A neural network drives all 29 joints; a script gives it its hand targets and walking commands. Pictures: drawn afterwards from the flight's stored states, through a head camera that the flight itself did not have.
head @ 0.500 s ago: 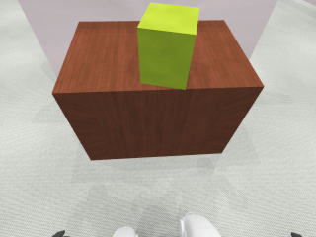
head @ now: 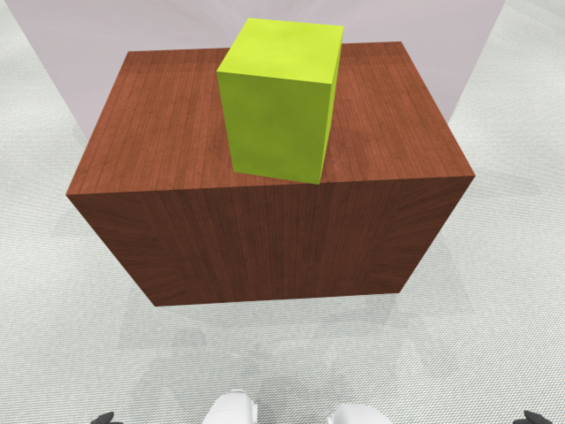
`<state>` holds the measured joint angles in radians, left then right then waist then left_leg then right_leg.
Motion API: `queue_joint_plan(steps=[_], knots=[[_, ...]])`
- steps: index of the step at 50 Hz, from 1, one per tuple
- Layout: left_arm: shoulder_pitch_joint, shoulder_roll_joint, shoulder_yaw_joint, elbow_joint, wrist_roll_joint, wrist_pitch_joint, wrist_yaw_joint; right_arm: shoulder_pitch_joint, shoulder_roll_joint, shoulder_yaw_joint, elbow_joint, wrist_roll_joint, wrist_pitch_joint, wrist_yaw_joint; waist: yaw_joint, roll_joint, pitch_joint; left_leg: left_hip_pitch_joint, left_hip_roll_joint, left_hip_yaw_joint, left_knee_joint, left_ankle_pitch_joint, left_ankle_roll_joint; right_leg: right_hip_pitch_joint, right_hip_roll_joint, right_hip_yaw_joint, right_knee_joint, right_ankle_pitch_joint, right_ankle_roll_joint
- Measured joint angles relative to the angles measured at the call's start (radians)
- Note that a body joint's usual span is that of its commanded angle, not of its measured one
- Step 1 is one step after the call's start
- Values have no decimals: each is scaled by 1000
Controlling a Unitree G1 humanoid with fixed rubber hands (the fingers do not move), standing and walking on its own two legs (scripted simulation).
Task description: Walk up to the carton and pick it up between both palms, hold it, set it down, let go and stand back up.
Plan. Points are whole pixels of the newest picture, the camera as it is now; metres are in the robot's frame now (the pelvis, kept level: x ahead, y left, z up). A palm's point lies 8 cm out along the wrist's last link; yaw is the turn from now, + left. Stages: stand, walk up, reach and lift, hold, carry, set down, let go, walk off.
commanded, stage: walk up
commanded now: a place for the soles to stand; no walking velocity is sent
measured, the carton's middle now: (285, 103) +0.70 +0.01 +0.03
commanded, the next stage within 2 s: none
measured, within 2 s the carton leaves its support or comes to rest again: neither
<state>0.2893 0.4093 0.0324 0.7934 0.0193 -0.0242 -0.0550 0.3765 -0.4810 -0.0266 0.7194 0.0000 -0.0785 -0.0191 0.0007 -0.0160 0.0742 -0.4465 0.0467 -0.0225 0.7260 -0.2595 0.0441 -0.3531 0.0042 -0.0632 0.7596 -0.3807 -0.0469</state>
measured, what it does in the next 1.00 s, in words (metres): shifts its weight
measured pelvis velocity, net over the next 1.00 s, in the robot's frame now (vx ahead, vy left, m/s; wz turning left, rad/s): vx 0.06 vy -0.01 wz -0.01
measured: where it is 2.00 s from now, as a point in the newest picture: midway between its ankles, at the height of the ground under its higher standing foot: (286, 393)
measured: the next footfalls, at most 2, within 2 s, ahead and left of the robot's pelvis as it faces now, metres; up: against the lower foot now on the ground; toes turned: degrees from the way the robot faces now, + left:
left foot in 1.18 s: +0.20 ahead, +0.15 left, +0.00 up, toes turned +1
right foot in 1.60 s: +0.32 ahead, -0.11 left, +0.00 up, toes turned -1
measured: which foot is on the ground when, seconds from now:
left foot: down 0.00-0.94, up 0.96-1.00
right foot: down 0.00-1.00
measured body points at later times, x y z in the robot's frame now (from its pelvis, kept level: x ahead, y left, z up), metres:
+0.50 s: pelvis +0.03 +0.00 +0.00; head +0.06 +0.01 +0.45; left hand +0.12 +0.31 -0.12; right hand +0.10 -0.33 -0.08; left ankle +0.10 +0.13 -0.71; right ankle +0.03 -0.11 -0.70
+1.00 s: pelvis +0.06 -0.01 +0.00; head +0.08 +0.00 +0.45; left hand +0.14 +0.30 -0.11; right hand +0.12 -0.34 -0.09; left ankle +0.10 +0.13 -0.70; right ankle +0.04 -0.12 -0.71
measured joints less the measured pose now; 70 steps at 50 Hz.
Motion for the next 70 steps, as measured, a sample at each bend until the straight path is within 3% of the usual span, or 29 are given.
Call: queue_joint_plan(steps=[2,3,7,9,14,19,21,24,27,30,33,37,39,41,45,49,53,58,60,64,70], knots=[[-5,0,0,1,-5,13,10,-1,10,8,1,0,-10,-5,0,-7,6,2,1,0,4,12,-46,-26,-2,2,67,-33,1],[-7,0,0,1,-5,21,14,-1,14,16,1,0,-10,-6,0,-10,4,2,2,0,5,2,-52,-43,-2,2,110,-78,1],[-6,0,0,0,-5,34,18,-1,15,41,1,0,-3,-8,1,-12,1,1,18,1,5,-14,-49,-76,-3,3,151,-155,1],[-6,1,0,-1,-5,34,18,-1,16,39,2,0,15,-8,1,-13,0,1,20,2,14,-22,-52,-52,-3,4,100,-118,1],[-5,1,0,2,0,30,19,-7,22,32,3,0,69,-12,1,-12,3,-16,2,-2,176,-174,-11,12,-3,2,33,-24,1],[-5,0,0,1,0,4,21,-7,22,14,2,0,45,-12,0,0,2,-13,-4,-3,148,-157,-8,30,-2,1,10,-31,4],[-5,0,0,2,0,3,21,-7,22,14,1,0,29,-12,0,1,1,13,-7,-4,36,-54,0,24,-2,-1,14,-36,9],[-8,0,0,3,-8,17,24,-8,27,25,2,0,9,-12,0,-6,3,15,-6,-4,27,-26,-44,-4,-4,2,75,-64,10],[-7,0,0,2,-8,28,28,-9,27,36,3,0,7,-12,1,-6,2,15,2,-4,27,-43,-40,-24,-4,3,103,-154,10],[-7,1,0,2,-8,28,28,-12,27,39,3,0,29,-12,1,-8,2,14,5,-3,40,-53,-56,3,-5,3,22,-73,10],[-7,0,0,4,-8,23,28,-12,29,39,3,0,60,-12,1,-7,3,14,-4,-3,99,-160,-20,21,-7,1,20,-19,10],[-7,0,0,4,-8,12,28,-12,29,25,4,0,47,-12,0,4,-1,17,-6,-4,66,-129,-4,22,-7,0,20,-37,13],[-7,0,0,4,-8,14,28,-12,29,24,4,0,30,-12,1,4,-3,19,-5,-3,44,-41,-25,19,-7,2,20,-38,14],[-8,0,0,4,-8,21,28,-12,29,28,5,0,18,-12,1,4,-5,19,-4,-3,43,-52,-52,18,-7,2,22,-58,14],[-8,0,0,4,-8,22,28,-17,29,38,5,0,26,-12,1,3,-6,19,-3,-3,45,-66,-58,19,-7,1,16,-36,15],[-3,0,0,4,-8,-3,26,-21,29,35,6,0,46,0,1,3,-1,20,-11,-2,108,-181,-21,41,-12,2,14,-53,15],[12,0,0,4,-8,-24,26,-21,21,10,5,0,46,27,1,18,8,18,-1,-3,194,-169,-11,117,-16,1,-23,-66,15],[12,4,0,4,-8,-32,22,-20,17,-19,4,0,32,49,0,28,3,23,14,-5,93,-143,-9,164,-22,0,-45,-89,24],[11,4,0,5,-8,-28,20,-20,18,-24,4,0,8,50,-1,15,5,31,1,6,61,-64,-21,129,-40,8,41,-84,26],[7,5,0,4,-9,-20,21,3,20,0,5,0,-6,47,-1,6,-16,44,-5,11,37,-72,-26,-62,-34,22,324,-74,26],[8,5,0,4,-9,-8,10,5,20,7,5,0,-6,41,-1,3,-19,71,-5,12,-1,-83,-16,-243,-35,23,315,-30,26]])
